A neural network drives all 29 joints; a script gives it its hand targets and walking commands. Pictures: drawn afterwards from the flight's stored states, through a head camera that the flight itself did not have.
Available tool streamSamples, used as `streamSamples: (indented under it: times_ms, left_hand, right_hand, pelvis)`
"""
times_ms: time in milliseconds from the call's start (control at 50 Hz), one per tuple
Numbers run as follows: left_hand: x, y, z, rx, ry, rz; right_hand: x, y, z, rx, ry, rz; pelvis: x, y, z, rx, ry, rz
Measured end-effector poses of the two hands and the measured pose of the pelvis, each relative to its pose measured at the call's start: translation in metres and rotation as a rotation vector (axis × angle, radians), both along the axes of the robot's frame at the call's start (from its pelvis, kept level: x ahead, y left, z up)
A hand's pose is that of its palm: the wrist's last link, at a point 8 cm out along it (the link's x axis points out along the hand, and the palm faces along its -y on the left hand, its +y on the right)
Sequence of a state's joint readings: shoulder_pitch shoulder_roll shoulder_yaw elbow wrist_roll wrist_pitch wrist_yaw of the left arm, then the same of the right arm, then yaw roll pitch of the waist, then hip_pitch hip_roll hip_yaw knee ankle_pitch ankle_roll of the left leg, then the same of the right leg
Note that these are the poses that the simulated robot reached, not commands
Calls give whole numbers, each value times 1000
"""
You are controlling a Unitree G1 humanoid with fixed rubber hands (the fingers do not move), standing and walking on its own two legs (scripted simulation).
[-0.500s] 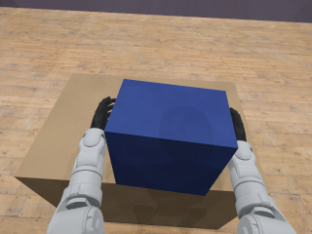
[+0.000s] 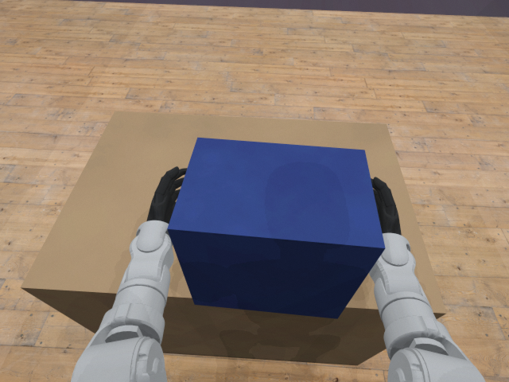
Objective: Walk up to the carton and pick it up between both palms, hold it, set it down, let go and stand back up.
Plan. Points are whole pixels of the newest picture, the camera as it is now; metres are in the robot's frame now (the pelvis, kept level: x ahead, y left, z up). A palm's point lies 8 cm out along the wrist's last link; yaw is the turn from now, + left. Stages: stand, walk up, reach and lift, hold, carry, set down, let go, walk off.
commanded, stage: set down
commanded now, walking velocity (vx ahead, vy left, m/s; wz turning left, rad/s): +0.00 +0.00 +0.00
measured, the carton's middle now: (272, 234) +0.37 +0.00 -0.01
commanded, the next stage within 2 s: none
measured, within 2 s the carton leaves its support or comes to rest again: neither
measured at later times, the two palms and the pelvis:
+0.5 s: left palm (161, 217) +0.37 +0.18 +0.03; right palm (384, 229) +0.36 -0.19 +0.03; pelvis -0.01 +0.00 +0.00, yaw +0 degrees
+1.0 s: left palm (162, 218) +0.37 +0.18 +0.03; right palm (382, 231) +0.36 -0.19 +0.03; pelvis -0.01 +0.00 +0.00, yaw -1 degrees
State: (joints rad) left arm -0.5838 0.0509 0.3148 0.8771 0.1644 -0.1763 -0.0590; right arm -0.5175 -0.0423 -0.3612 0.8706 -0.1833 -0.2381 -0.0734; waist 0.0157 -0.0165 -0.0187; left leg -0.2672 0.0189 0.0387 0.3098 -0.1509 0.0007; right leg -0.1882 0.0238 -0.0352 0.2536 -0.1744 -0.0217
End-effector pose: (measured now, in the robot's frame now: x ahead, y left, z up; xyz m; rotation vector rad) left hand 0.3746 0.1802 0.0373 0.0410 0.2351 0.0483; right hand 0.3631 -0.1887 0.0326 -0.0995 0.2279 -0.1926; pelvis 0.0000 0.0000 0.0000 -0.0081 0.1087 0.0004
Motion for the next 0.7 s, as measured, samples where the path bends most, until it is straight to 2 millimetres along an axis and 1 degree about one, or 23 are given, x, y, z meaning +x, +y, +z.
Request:
streamSamples:
  times_ms: [440,700]
  left_hand:
    - [-3,2,-3,-3,-28,1]
    - [-2,3,-5,-5,-36,-4]
  right_hand:
    - [-3,2,-2,-5,-27,2]
    - [-4,3,-3,3,-35,7]
  pelvis:
    - [-7,1,0,2,12,-2]
    - [-8,1,0,2,17,-4]
